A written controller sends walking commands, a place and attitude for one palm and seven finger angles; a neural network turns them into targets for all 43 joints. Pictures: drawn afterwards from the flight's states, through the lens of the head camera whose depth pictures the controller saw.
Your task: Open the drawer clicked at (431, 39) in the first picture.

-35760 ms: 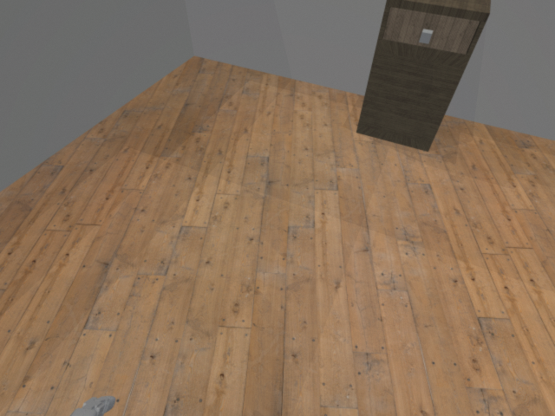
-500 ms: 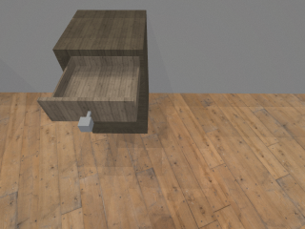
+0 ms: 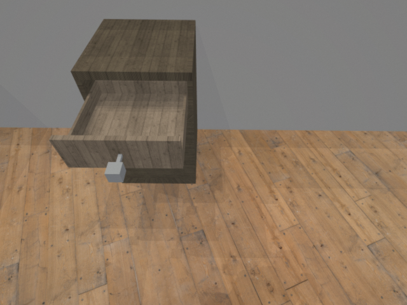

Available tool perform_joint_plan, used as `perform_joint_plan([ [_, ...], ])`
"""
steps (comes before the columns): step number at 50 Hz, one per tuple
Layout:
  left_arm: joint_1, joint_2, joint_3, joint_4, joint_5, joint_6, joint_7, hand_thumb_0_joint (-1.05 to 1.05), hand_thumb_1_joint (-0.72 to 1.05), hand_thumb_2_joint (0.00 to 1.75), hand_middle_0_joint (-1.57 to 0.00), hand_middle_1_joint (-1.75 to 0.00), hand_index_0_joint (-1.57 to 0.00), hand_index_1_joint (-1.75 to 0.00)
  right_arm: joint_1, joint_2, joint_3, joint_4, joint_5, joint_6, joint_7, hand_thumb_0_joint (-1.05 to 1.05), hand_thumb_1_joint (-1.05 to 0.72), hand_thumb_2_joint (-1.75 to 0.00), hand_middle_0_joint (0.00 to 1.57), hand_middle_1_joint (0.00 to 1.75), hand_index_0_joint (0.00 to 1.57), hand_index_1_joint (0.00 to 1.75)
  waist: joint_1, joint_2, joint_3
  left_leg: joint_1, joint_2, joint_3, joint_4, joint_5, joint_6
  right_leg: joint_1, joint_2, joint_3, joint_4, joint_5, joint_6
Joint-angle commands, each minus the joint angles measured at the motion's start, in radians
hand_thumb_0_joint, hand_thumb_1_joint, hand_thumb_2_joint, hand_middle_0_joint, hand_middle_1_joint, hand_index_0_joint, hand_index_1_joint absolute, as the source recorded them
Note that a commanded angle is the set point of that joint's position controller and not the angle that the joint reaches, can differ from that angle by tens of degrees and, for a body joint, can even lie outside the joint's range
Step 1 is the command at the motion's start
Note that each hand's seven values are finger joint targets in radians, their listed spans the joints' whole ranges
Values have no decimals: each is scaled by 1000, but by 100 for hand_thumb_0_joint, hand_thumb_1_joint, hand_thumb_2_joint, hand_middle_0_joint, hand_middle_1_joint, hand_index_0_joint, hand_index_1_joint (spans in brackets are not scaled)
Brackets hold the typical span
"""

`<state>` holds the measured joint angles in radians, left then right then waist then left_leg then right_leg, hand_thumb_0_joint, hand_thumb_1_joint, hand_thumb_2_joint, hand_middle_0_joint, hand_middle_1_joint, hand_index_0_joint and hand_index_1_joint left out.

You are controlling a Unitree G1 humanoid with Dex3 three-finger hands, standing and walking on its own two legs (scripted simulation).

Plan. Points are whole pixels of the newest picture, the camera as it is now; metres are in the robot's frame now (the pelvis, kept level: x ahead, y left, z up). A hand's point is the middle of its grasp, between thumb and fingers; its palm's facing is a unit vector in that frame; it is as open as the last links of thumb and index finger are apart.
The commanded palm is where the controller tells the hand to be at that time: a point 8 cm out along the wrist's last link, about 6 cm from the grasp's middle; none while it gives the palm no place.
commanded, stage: look to check the result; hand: left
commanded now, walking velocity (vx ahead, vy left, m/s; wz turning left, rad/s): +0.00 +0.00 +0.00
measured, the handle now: (117, 166) +0.50 +0.29 -0.14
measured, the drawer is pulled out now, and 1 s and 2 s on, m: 0.30 0.30 0.30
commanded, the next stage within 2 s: stand and wait in 0.56 s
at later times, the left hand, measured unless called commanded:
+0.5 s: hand out of the picture +0.01 +0.17 -0.18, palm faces +0.04 -0.98 -0.20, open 7.3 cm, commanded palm none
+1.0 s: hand out of the picture +0.03 +0.18 -0.18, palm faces +0.03 -0.98 -0.21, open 7.3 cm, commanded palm none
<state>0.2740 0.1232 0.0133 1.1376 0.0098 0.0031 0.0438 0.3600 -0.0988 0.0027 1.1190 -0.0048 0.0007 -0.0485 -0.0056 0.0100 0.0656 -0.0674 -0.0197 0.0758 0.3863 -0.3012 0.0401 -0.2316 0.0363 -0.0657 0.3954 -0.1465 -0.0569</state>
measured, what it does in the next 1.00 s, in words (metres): stands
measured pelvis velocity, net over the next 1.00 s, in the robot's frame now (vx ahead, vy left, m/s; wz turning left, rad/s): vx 0.02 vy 0.00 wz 0.01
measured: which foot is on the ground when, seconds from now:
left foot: down 0.00-1.00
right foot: down 0.00-1.00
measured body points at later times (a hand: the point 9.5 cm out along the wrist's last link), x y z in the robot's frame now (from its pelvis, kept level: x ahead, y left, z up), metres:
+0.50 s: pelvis +0.01 +0.01 +0.00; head +0.05 +0.00 +0.45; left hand +0.01 +0.23 -0.16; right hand -0.02 -0.20 -0.16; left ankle -0.06 +0.09 -0.74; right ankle +0.04 -0.08 -0.74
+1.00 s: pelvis +0.02 +0.00 +0.00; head +0.06 +0.00 +0.45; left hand +0.03 +0.23 -0.16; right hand +0.00 -0.21 -0.16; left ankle -0.06 +0.09 -0.74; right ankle +0.04 -0.08 -0.74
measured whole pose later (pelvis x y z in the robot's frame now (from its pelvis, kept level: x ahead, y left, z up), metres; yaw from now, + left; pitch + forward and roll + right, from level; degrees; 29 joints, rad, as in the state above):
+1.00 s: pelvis +0.02 +0.00 +0.00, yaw +0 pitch -1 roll +0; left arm 0.22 0.15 0.02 1.13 0.01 0.00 0.04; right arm 0.30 -0.12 0.00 1.12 0.00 0.00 -0.05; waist -0.01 0.01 0.09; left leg -0.03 -0.02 0.07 0.36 -0.32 0.04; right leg -0.21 0.03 -0.07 0.41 -0.19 -0.05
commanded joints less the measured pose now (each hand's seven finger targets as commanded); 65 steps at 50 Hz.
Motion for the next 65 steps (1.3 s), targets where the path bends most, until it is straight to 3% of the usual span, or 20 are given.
perform_joint_plan([
  [1, 62, 91, 12, -23, 2, -11, 1, 0, 90, 90, -20, -30, -20, -30, 114, -79, -11, -3, -3, -10, -6, 0, -90, -90, 20, 30, 20, 30, -4, 6, 28, -103, 128, -107, -94, 147, 9, 70, -120, 137, -47, 104, -10],
  [25, 43, 97, 14, -31, 1, -9, 0, 0, 90, 90, -20, -30, -20, -30, 80, -95, -15, -4, -3, -10, -9, 0, -90, -90, 20, 30, 20, 30, -4, 15, 23, -75, 128, -108, -92, 204, 5, 80, -124, 124, -34, 133, -6],
  [30, 38, 101, 17, -32, 1, -9, 1, 0, 90, 90, -20, -30, -20, -30, 79, -98, -16, -3, -3, -12, -11, 0, -90, -90, 20, 30, 20, 30, -5, 19, 1, -51, 131, -104, -84, 280, 1, 94, -125, 116, -18, 188, -10],
  [55, -1, 122, 20, -38, 0, -9, -2, 0, 90, 90, -20, -30, -20, -30, 49, -121, -19, -6, -5, -9, -11, 0, -90, -90, 20, 30, 20, 30, -5, 16, 14, -46, 132, -103, -99, 247, -3, 92, -123, 124, -32, 169, -10],
  [65, -12, 138, 23, -42, 0, -15, -1, 0, 90, 90, -20, -30, -20, -30, 35, -134, -22, -8, -3, -10, -10, 0, -90, -90, 20, 30, 20, 30, -7, 3, -15, -32, 132, -101, -95, 260, -4, 117, -130, 126, -35, 218, -13],
])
